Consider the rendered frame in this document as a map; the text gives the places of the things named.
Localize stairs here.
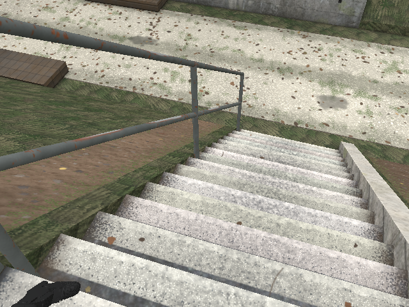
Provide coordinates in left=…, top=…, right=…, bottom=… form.
left=37, top=129, right=409, bottom=307

